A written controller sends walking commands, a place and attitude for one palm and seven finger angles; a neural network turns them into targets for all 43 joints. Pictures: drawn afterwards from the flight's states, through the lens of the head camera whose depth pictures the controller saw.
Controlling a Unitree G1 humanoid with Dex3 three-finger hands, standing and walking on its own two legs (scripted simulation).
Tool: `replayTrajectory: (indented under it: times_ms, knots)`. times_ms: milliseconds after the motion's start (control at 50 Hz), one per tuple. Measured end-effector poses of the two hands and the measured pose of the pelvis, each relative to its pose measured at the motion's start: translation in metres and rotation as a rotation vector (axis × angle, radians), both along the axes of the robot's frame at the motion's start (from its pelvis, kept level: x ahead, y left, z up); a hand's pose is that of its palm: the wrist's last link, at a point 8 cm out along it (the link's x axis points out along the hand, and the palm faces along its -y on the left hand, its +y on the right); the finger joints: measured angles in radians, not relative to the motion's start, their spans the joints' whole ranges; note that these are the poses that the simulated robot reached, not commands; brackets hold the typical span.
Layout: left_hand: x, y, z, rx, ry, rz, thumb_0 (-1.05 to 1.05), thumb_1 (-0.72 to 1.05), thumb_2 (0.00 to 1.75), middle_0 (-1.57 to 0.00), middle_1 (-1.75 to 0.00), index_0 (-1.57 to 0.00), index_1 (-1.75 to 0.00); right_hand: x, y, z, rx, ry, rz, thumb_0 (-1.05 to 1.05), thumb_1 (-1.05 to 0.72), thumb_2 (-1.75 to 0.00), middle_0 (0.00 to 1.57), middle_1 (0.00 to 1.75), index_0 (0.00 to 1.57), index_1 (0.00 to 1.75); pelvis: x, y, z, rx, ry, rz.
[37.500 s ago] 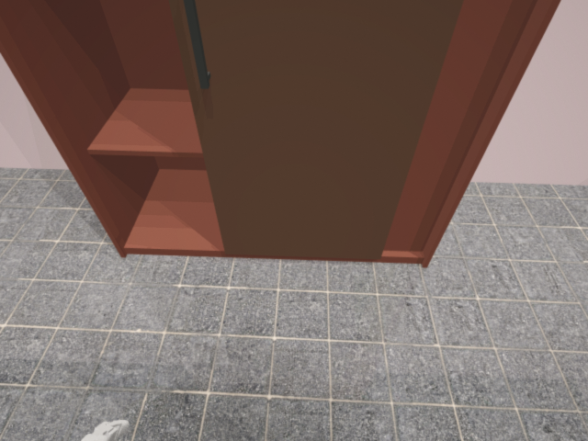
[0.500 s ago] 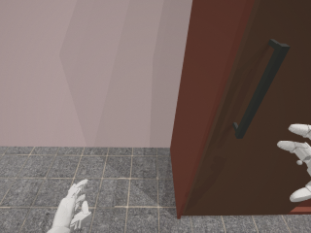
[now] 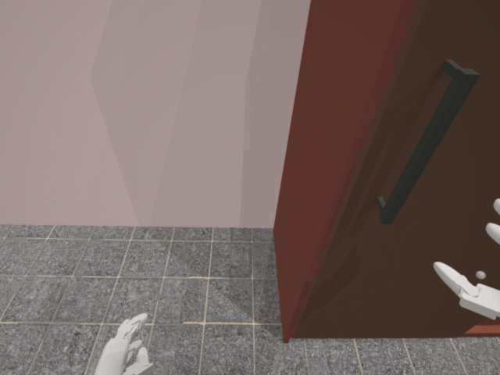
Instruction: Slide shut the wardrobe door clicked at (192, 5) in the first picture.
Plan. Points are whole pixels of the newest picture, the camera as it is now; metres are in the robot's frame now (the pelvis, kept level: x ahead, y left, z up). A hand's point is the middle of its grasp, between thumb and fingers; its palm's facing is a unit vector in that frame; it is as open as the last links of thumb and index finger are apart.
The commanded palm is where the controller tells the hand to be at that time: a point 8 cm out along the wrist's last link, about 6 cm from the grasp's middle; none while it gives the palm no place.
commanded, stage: draw the hand back to the body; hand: right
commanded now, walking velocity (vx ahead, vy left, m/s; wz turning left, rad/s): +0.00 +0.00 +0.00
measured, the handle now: (413, 154) +0.40 -0.27 +0.19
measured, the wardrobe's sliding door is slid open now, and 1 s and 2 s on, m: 0.01 0.01 0.01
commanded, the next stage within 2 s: step back with the hand held close in 0.62 s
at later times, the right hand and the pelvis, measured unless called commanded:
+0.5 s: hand (469, 279) +0.20 -0.26 +0.15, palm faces +0.48 +0.81 -0.35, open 7.5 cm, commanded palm +0.15 -0.29 +0.17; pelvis +0.01 +0.00 +0.00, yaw +0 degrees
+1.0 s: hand (474, 283) +0.19 -0.27 +0.15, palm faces +0.40 +0.81 -0.43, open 7.4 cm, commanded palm +0.13 -0.31 +0.18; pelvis -0.02 -0.01 +0.00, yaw +1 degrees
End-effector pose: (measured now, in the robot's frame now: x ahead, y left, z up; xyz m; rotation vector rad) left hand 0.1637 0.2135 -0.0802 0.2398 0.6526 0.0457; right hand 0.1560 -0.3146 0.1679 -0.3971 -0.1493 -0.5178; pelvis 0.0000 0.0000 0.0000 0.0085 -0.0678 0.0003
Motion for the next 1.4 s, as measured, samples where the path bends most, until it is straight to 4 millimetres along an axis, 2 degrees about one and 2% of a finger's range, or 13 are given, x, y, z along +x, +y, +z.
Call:
replayTrajectory:
  times_ms: [200, 380, 600, 800, 880, 1040, 1240, 1400]
  knots:
    - [0.019, 0.006, 0.013, 0.005, -0.050, 0.024, 0.01, 0.91, 0.90, -0.20, -0.30, -0.20, -0.30, 0.004, 0.015, 0.003, -0.022, 0.006, 0.066, 0.01, -0.51, -0.71, 0.22, 0.53, 0.22, 0.53, 0.009, -0.001, 0.001, -0.001, -0.002, 0.012]
    - [0.029, 0.001, 0.017, 0.004, -0.055, 0.003, 0.01, 0.91, 0.90, -0.20, -0.30, -0.20, -0.30, -0.001, 0.014, -0.002, -0.006, 0.027, 0.044, 0.01, -0.79, -0.84, 0.21, 0.37, 0.21, 0.37, 0.009, 0.001, 0.002, 0.001, -0.005, 0.007]
    - [0.024, -0.004, 0.011, -0.012, -0.035, -0.007, 0.01, 0.91, 0.90, -0.20, -0.30, -0.20, -0.30, -0.004, 0.018, 0.004, -0.015, 0.012, 0.040, 0.02, -0.88, -0.89, 0.21, 0.31, 0.21, 0.31, 0.008, 0.002, 0.002, 0.000, -0.011, 0.003]
    - [0.013, 0.004, 0.010, -0.003, -0.012, 0.013, 0.01, 0.90, 0.90, -0.20, -0.30, -0.20, -0.30, -0.006, 0.013, 0.004, -0.028, 0.010, 0.035, 0.02, -0.89, -0.89, 0.21, 0.31, 0.21, 0.31, 0.002, 0.004, 0.002, 0.006, -0.004, 0.004]
    - [0.006, 0.011, 0.012, 0.020, 0.011, 0.040, 0.01, 0.90, 0.90, -0.20, -0.30, -0.20, -0.30, -0.004, 0.007, 0.008, -0.078, -0.010, 0.043, 0.02, -0.89, -0.89, 0.21, 0.31, 0.21, 0.31, -0.005, 0.001, 0.001, 0.014, 0.034, 0.008]
    - [-0.021, 0.016, 0.014, 0.053, 0.040, 0.133, 0.01, 0.91, 0.90, -0.20, -0.30, -0.20, -0.30, -0.009, 0.006, 0.000, -0.121, 0.049, 0.142, 0.02, -0.89, -0.89, 0.21, 0.31, 0.21, 0.31, -0.023, -0.016, -0.001, 0.004, 0.067, 0.028]
    - [-0.060, -0.001, 0.010, 0.057, 0.030, 0.126, 0.01, 0.91, 0.90, -0.20, -0.30, -0.20, -0.30, -0.053, -0.019, 0.003, -0.191, -0.020, 0.100, 0.02, -0.89, -0.89, 0.21, 0.31, 0.21, 0.31, -0.059, -0.026, -0.011, 0.008, 0.053, 0.021]
    - [-0.089, -0.009, -0.003, 0.054, 0.018, 0.077, 0.01, 0.90, 0.90, -0.20, -0.30, -0.20, -0.30, -0.090, -0.018, -0.003, -0.183, -0.106, 0.054, 0.02, -0.89, -0.89, 0.21, 0.31, 0.21, 0.31, -0.087, -0.026, -0.022, 0.019, 0.032, -0.002]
